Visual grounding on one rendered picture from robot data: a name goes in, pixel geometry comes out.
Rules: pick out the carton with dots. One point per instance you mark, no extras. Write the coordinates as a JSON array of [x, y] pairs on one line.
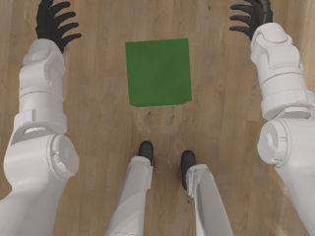
[[158, 72]]

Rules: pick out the right robot foot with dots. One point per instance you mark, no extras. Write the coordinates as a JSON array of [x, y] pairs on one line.
[[188, 159]]

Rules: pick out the robot right forearm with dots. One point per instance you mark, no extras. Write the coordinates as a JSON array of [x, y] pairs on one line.
[[281, 75]]

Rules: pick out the robot left forearm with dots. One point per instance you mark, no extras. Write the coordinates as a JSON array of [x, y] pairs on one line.
[[40, 94]]

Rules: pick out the left robot upper arm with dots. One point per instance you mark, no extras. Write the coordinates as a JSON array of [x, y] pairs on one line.
[[38, 171]]

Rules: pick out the robot foot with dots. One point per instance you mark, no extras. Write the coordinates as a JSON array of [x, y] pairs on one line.
[[188, 159], [146, 150]]

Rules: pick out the right robot hand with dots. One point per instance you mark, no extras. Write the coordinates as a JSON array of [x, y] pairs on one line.
[[260, 13]]

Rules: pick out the left robot foot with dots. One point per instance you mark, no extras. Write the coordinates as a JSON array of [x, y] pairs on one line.
[[146, 150]]

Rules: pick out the right robot upper arm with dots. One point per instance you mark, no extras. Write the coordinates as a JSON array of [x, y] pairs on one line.
[[289, 145]]

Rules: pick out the left robot hand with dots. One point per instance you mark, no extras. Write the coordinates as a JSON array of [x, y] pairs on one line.
[[47, 25]]

